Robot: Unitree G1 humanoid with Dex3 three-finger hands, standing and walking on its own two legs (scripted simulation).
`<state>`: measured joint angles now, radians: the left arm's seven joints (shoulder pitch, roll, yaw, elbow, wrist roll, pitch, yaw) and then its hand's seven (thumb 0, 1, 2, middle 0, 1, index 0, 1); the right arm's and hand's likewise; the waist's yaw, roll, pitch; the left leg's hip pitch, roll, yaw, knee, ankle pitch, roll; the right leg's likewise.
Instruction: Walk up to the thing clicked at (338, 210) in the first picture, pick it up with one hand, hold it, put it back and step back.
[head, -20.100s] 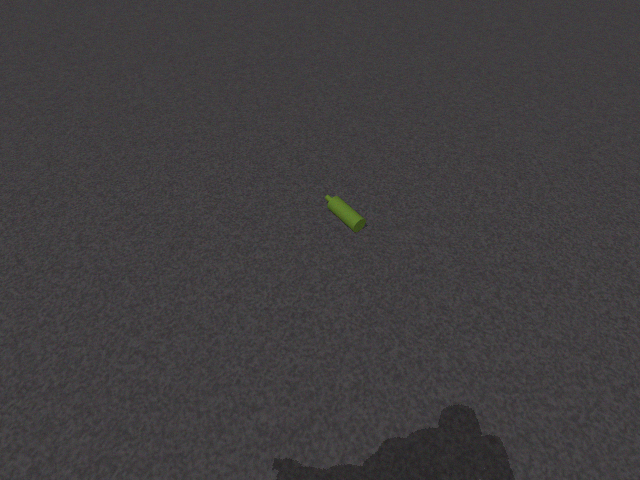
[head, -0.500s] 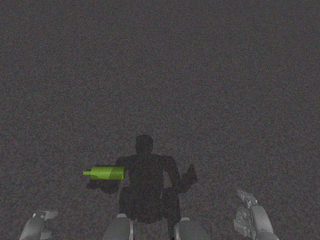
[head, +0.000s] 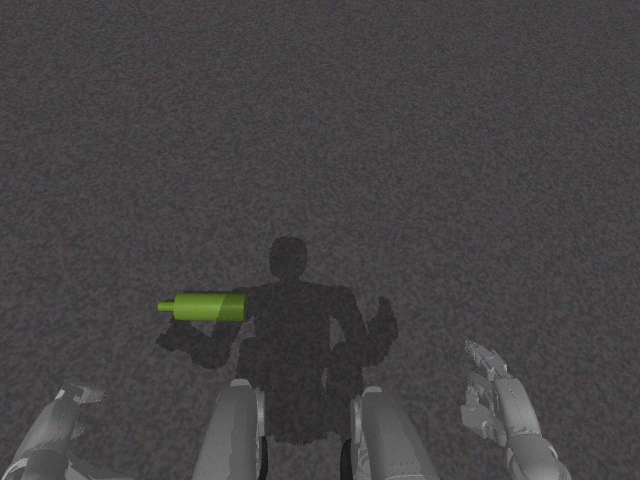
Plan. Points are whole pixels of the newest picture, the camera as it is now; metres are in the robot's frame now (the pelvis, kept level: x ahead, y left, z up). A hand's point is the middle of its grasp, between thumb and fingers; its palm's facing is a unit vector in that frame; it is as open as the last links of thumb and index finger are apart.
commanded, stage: rise first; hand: left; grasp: from above
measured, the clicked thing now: (202, 306) +0.48 +0.27 -0.59
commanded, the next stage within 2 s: none
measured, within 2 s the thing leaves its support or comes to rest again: neither
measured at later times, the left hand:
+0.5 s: hand (146, 356) +0.31 +0.30 -0.33, palm faces -0.49 -0.30 -0.82, open 14.2 cm
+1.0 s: hand (158, 328) +0.38 +0.31 -0.42, palm faces -0.47 -0.06 -0.88, open 14.4 cm
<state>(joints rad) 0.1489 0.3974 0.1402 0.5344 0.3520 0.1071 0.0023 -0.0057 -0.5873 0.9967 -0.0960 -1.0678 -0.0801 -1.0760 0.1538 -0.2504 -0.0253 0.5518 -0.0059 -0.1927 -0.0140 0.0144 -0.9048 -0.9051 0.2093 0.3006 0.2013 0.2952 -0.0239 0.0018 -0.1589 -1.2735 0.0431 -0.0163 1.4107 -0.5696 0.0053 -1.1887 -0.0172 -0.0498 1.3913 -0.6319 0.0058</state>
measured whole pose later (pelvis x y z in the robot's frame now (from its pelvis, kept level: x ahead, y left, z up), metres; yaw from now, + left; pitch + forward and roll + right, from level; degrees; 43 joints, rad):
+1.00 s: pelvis -0.07 +0.00 -0.27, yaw -8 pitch +33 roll -8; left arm -0.79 0.83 0.17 1.25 1.21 -0.37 0.25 0.00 -0.57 1.05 -0.08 -0.98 -0.06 -1.00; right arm 0.10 -0.27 0.01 0.76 -0.12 -0.01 0.10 0.01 -0.90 -0.91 0.21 0.30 0.20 0.29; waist -0.13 -0.03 -0.05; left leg -2.28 0.07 -0.12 2.31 -0.62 0.03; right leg -2.14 0.02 -0.11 2.26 -0.70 0.01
